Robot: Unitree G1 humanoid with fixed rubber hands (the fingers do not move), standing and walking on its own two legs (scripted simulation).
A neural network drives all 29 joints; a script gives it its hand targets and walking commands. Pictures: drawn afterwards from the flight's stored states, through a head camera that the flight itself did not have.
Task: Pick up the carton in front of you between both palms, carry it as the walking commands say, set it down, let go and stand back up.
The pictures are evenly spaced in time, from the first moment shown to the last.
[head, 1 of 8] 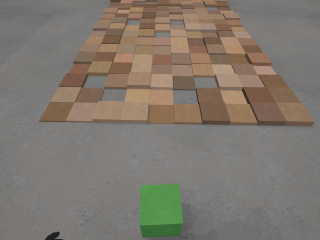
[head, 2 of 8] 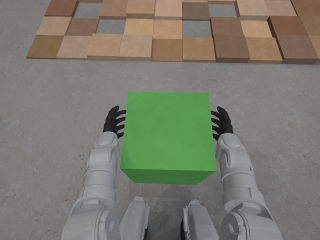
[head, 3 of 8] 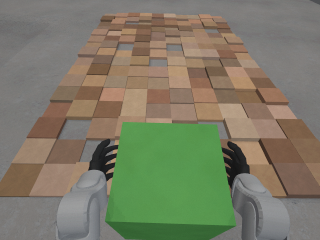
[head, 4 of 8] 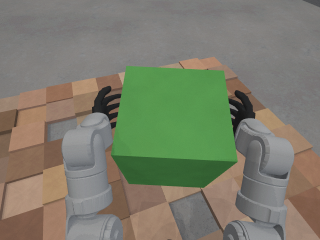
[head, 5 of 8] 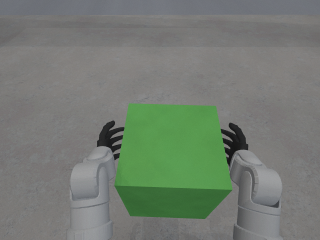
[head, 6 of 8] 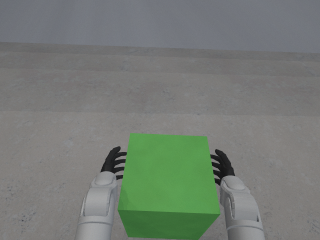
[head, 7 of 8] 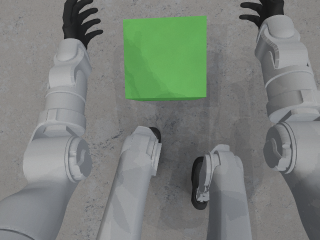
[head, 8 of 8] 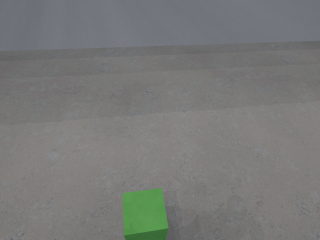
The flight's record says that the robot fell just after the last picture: no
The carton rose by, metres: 0.80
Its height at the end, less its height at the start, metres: +0.00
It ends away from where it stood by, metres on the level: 7.03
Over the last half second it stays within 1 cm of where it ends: yes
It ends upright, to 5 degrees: yes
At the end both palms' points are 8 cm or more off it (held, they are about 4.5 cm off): yes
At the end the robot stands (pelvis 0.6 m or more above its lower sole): yes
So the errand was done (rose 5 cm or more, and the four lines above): yes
